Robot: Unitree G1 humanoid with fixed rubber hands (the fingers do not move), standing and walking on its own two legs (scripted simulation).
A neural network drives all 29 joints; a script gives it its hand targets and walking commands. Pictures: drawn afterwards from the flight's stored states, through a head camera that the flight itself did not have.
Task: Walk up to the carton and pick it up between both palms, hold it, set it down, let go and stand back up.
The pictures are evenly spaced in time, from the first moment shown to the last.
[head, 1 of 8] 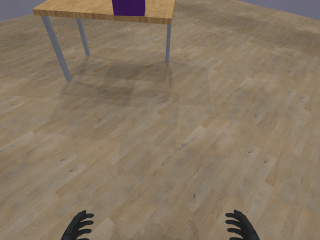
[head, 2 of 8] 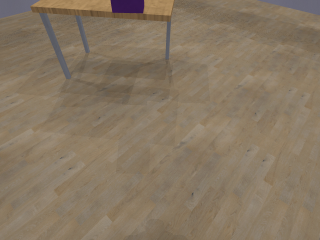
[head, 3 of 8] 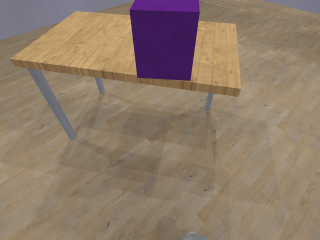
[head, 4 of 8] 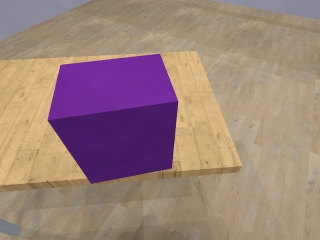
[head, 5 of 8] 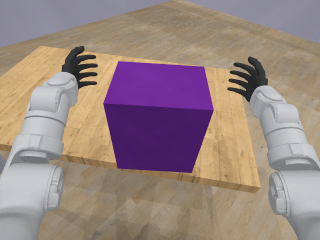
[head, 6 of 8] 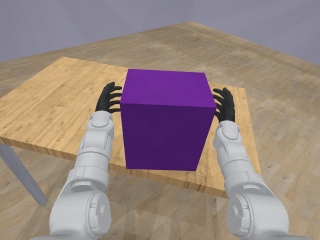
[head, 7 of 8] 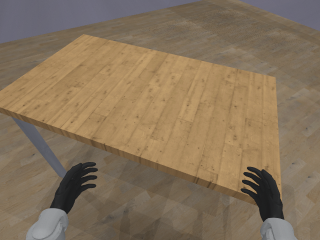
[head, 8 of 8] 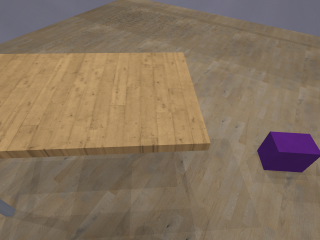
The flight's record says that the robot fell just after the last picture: no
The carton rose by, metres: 0.01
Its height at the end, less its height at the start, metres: -0.73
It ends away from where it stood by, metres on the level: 1.12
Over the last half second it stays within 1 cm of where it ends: yes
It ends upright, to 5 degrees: no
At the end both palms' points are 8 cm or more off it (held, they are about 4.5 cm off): yes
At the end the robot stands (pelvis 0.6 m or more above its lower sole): yes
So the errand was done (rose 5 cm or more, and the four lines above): no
